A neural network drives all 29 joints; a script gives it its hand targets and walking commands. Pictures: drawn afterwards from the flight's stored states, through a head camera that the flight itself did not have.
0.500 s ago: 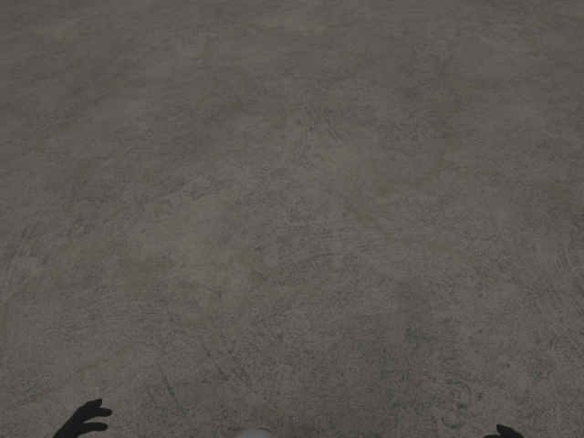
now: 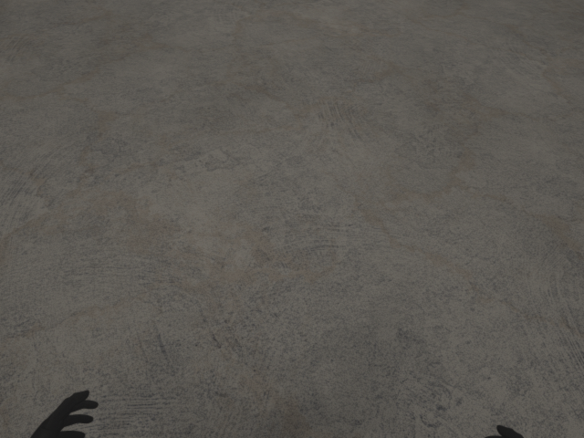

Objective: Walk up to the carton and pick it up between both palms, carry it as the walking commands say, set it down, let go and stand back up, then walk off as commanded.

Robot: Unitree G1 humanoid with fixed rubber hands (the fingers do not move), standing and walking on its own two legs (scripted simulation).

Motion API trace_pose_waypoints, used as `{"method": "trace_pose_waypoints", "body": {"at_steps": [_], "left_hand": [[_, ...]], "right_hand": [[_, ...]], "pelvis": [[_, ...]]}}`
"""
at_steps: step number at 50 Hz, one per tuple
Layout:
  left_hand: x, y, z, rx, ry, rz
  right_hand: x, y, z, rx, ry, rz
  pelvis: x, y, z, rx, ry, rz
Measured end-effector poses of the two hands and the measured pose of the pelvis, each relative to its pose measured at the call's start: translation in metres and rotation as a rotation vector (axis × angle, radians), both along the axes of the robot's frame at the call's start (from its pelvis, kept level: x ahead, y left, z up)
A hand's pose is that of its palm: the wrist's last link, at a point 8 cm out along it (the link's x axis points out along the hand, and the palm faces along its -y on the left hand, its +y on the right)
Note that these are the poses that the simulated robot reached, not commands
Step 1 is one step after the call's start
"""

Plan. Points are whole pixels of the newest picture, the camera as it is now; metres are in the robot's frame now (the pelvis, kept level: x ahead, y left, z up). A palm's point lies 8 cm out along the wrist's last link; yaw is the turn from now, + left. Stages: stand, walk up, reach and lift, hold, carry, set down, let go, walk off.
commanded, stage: walk up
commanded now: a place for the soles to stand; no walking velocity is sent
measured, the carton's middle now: out of the picture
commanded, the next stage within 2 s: none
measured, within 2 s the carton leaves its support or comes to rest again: neither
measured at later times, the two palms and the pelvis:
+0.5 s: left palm out of the picture +0.03 +0.37 -0.03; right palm out of the picture +0.08 -0.26 -0.11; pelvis -0.07 +0.02 +0.01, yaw +7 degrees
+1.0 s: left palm out of the picture -0.06 +0.36 -0.04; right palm out of the picture +0.07 -0.24 -0.11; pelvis -0.11 +0.02 +0.01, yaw +15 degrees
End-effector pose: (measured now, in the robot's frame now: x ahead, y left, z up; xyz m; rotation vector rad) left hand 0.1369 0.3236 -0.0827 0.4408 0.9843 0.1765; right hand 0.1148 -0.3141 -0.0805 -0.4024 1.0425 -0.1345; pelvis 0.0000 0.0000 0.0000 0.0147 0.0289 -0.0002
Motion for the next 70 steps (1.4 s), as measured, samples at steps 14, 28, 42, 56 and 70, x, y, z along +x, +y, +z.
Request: {"method": "trace_pose_waypoints", "body": {"at_steps": [14, 28, 42, 56, 70], "left_hand": [[-0.047, -0.009, 0.044, 0.086, -0.019, 0.036], [-0.121, 0.061, 0.038, 0.100, -0.043, 0.130], [-0.162, 0.037, 0.015, 0.037, -0.031, 0.200], [-0.220, 0.055, 0.060, 0.142, -0.021, 0.270], [-0.305, 0.089, 0.027, 0.074, -0.034, 0.398]], "right_hand": [[-0.027, 0.017, -0.033, 0.154, 0.011, 0.041], [-0.032, 0.062, -0.023, 0.116, -0.007, 0.164], [-0.041, 0.054, -0.016, 0.065, 0.011, 0.205], [-0.051, 0.087, -0.036, 0.191, 0.038, 0.302], [-0.053, 0.129, -0.014, 0.099, 0.004, 0.429]], "pelvis": [[-0.036, -0.008, 0.010, 0.020, -0.001, 0.033], [-0.076, 0.029, 0.000, -0.038, -0.030, 0.149], [-0.100, 0.019, 0.000, 0.018, 0.000, 0.203], [-0.127, 0.019, 0.010, 0.006, 0.000, 0.295], [-0.166, 0.047, 0.000, -0.031, -0.039, 0.427]]}}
